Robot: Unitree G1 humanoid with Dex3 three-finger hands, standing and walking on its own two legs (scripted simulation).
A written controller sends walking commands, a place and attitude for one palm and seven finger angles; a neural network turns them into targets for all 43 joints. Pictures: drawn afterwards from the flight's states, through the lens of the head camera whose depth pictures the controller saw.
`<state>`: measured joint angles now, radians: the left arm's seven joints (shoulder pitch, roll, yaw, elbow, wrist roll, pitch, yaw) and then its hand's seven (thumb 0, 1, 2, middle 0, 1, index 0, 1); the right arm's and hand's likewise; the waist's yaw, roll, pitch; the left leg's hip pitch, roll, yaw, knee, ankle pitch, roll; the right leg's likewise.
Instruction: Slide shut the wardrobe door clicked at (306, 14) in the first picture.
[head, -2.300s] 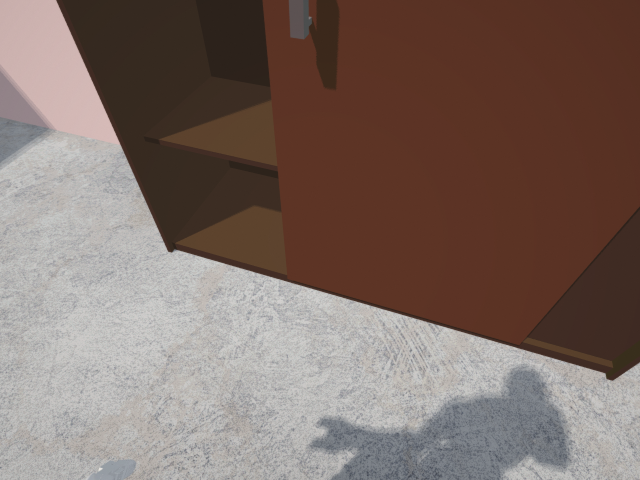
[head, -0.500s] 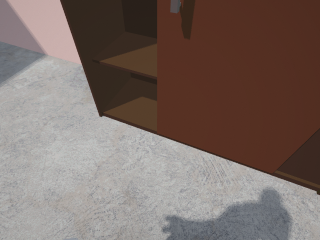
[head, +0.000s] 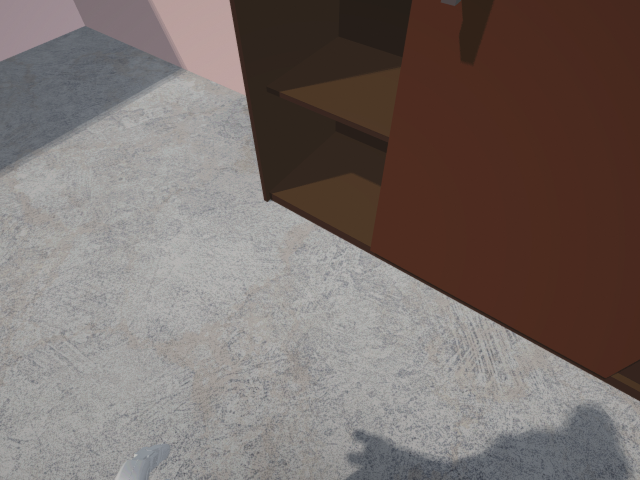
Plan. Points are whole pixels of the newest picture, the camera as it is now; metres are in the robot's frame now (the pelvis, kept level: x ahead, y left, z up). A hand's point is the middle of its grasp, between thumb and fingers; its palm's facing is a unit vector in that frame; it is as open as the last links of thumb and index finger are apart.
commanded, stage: walk to a spot facing it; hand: right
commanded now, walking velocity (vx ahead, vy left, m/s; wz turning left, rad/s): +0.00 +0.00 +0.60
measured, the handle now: out of the picture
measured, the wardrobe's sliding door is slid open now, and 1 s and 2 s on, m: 0.52 0.52 0.52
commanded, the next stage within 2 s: turn to face it in 1.78 s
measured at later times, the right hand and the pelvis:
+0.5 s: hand (445, 475) +0.16 -0.17 -0.16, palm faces -0.34 +0.91 -0.24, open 7.4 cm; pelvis -0.02 -0.01 -0.01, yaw +19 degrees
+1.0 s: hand (437, 440) +0.21 -0.17 -0.19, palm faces -0.51 +0.84 -0.16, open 7.4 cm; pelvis +0.10 +0.00 -0.01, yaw +36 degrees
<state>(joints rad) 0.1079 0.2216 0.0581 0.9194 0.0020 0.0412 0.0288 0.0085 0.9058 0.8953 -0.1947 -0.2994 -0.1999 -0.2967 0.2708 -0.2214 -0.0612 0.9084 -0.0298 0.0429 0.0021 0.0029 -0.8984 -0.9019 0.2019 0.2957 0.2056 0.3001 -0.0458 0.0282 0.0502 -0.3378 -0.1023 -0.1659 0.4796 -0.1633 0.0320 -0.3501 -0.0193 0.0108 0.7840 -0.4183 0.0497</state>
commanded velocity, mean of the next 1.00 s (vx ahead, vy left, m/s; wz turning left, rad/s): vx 0.18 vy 0.00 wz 0.59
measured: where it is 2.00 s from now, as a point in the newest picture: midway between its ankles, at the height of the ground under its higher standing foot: (231, 408)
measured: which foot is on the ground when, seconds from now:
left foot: down 0.00-0.06, up 0.08-0.48, down 0.50-0.92, up 0.94-1.00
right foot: up 0.00-0.04, down 0.06-0.50, up 0.52-0.90, down 0.92-1.00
